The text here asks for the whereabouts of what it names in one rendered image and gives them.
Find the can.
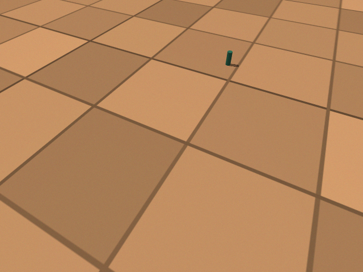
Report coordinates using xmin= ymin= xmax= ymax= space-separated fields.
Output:
xmin=226 ymin=50 xmax=233 ymax=66

